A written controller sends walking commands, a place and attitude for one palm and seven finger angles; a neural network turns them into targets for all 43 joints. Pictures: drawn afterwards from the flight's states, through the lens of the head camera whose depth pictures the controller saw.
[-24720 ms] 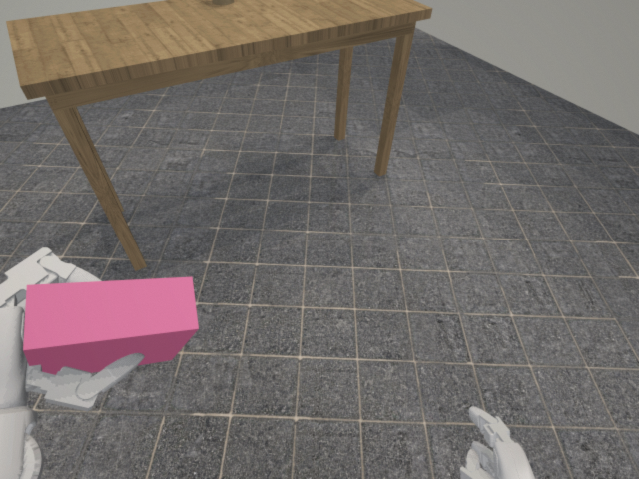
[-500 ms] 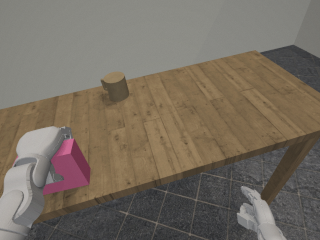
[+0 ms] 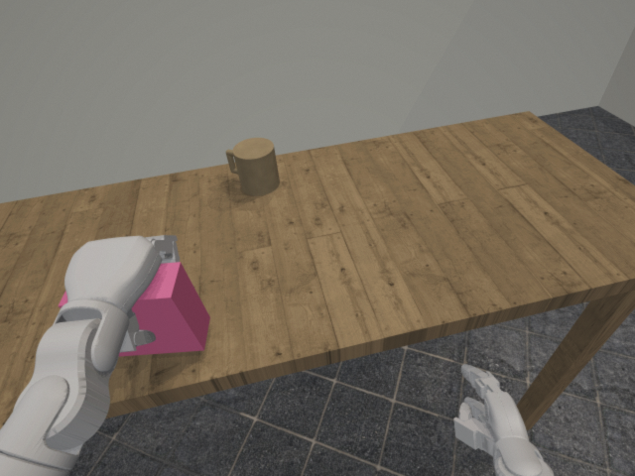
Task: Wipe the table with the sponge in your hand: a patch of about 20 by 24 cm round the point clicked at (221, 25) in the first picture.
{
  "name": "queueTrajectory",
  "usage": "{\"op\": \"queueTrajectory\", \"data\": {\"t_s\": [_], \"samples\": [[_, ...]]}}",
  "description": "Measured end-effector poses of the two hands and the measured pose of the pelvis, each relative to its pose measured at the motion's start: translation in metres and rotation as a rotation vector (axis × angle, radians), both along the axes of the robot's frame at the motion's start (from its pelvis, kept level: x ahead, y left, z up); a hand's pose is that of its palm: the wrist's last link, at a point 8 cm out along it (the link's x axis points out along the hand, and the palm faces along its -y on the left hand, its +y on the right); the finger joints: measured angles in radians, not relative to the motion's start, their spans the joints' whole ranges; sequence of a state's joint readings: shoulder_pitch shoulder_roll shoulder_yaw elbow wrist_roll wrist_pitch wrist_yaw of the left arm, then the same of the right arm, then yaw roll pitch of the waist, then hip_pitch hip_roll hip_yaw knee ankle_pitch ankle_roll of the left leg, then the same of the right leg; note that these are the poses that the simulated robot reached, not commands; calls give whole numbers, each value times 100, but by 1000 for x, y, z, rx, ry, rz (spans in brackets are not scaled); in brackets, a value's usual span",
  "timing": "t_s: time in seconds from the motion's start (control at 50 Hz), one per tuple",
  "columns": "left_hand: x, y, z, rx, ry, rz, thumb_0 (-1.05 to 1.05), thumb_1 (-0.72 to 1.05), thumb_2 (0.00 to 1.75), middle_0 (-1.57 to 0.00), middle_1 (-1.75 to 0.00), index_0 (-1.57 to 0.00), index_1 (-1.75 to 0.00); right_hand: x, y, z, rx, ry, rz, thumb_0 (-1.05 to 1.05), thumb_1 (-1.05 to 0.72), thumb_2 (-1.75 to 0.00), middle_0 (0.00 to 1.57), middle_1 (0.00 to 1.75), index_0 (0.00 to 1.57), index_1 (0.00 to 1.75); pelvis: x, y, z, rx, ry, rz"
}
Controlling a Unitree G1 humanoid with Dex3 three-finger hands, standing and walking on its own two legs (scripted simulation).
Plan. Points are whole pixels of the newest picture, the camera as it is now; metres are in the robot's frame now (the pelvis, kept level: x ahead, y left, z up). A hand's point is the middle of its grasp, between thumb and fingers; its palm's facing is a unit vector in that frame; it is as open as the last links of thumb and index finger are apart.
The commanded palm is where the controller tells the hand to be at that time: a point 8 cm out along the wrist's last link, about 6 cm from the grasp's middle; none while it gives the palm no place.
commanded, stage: move the sponge above the wiping area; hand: left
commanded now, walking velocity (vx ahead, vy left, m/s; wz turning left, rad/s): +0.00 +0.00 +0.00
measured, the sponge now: (150, 321) +0.25 +0.28 +0.07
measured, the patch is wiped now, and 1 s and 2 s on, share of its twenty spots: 0.05 0.05 0.05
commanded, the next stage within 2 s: none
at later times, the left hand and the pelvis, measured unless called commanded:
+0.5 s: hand (112, 269) +0.26 +0.29 +0.16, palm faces +0.15 +0.00 -0.99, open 9.4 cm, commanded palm +0.22 +0.29 +0.22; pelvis +0.00 -0.01 +0.00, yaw +0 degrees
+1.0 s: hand (83, 260) +0.26 +0.32 +0.17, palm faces +0.19 -0.01 -0.98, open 9.4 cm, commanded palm +0.22 +0.29 +0.22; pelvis +0.00 -0.01 +0.00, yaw +0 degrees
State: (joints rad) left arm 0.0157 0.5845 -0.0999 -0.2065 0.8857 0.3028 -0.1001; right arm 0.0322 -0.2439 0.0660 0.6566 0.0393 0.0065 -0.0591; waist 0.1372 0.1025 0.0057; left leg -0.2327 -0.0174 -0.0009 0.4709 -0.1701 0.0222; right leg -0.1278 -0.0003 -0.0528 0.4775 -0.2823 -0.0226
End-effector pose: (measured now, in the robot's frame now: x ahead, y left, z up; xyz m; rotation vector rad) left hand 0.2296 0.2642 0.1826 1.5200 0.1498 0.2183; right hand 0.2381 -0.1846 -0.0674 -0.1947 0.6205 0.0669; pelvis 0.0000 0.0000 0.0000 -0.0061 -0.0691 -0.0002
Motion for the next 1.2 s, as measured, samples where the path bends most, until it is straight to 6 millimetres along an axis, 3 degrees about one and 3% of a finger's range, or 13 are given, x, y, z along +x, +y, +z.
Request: {"op": "queueTrajectory", "data": {"t_s": [0.16,0.24,0.36,0.44,0.52,0.58,0.66,0.76,0.86,0.98,1.08,1.16,1.2], "samples": [[2,43,40,-8,-160,235,0,-46,103,-80,-139,-81,-138,-6,1,0,30,16,3,1,-90,-90,20,30,20,30,-8,-6,1,-1,-5,3],[1,43,24,-31,-55,281,0,-45,103,-80,-139,-81,-139,-7,-5,0,40,-1,-12,1,-90,-90,20,30,20,30,-10,-6,0,-2,4,10],[2,9,-14,-9,112,110,0,-45,104,-80,-139,-81,-139,-8,-16,-1,2,-20,-25,1,-90,-90,20,30,20,30,-9,-8,-1,0,0,13],[2,7,7,29,3,27,0,-45,104,-80,-139,-81,-139,-12,-22,0,-25,-16,-34,1,-90,-90,20,30,20,30,-5,-12,-1,0,-14,3],[4,29,35,26,-124,127,0,-46,104,-80,-139,-81,-139,-13,-27,-3,-16,11,-44,1,-90,-90,20,30,20,30,-3,-15,0,-3,-18,-4],[3,47,43,12,-128,244,0,-46,104,-80,-139,-81,-139,-12,-30,-6,-1,25,-48,1,-90,-90,20,30,20,30,-3,-14,1,-2,-9,-2],[0,47,22,-14,-3,286,0,-45,104,-80,-140,-81,-139,-8,-32,-8,15,17,-55,1,-90,-90,20,30,20,30,-2,-12,0,-2,7,5],[-3,20,-14,-18,138,140,-1,-45,104,-79,-140,-80,-139,-5,-29,-6,-8,-2,-46,1,-90,-90,20,30,20,30,0,-10,-1,0,10,10],[-6,13,14,27,-28,22,-1,-46,104,-80,-140,-81,-139,-3,-21,-1,-31,-13,-25,1,-90,-90,20,30,20,30,4,-11,0,-4,-9,8],[0,45,42,0,-154,204,0,-46,104,-80,-139,-81,-139,1,-11,-1,11,7,-14,1,-90,-90,20,30,20,30,2,-9,1,-5,-4,5],[4,53,17,-33,-7,284,0,-46,104,-80,-140,-81,-140,3,-9,0,29,0,-18,1,-90,-90,20,30,20,30,-1,-5,1,-5,15,11],[5,26,-12,-42,110,158,0,-46,104,-80,-140,-81,-140,3,-8,0,11,-13,-13,1,-90,-90,20,30,20,30,-1,-2,0,-5,16,16],[4,12,-10,-11,89,77,0,-46,104,-80,-140,-81,-140,3,-6,0,-3,-17,-8,1,-90,-90,20,30,20,30,-1,-1,0,-4,10,16]]}}
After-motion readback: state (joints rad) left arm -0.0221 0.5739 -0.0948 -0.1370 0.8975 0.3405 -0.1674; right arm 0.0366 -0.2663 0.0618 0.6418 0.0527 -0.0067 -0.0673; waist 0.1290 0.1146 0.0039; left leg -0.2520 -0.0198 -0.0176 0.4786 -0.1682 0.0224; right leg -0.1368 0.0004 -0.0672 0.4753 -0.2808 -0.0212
